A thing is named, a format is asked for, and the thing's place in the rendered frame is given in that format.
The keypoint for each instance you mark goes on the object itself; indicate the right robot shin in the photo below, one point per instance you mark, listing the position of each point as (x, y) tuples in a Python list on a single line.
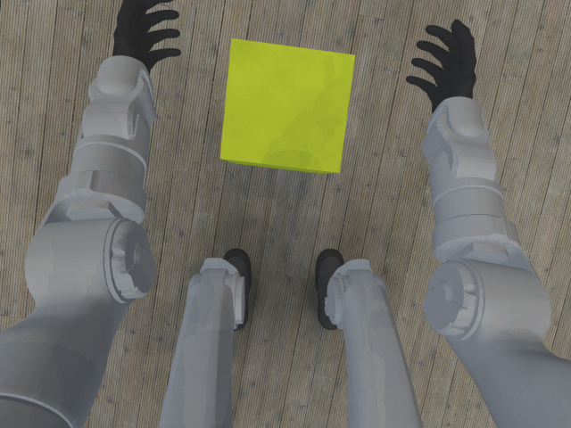
[(353, 264)]

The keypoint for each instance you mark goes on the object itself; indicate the robot left forearm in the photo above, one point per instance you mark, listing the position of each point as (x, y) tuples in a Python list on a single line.
[(110, 158)]

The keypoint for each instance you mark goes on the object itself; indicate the robot shin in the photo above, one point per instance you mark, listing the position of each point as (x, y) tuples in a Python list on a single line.
[(353, 264), (211, 263)]

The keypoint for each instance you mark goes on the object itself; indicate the robot right hand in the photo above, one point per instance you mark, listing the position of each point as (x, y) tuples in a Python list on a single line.
[(457, 76)]

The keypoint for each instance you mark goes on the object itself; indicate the robot left hand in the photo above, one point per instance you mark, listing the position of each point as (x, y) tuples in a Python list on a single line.
[(131, 37)]

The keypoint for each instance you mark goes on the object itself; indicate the robot left upper arm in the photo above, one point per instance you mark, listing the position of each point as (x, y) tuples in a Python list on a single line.
[(83, 276)]

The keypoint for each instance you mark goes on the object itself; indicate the left robot shin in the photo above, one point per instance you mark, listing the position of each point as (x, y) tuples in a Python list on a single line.
[(211, 263)]

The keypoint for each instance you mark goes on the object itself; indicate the robot right forearm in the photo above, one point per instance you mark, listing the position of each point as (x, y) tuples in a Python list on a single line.
[(470, 220)]

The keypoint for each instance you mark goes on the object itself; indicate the robot right upper arm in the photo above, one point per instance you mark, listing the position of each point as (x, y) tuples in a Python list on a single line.
[(495, 318)]

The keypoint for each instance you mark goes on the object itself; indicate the carton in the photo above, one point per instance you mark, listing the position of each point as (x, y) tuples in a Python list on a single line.
[(286, 107)]

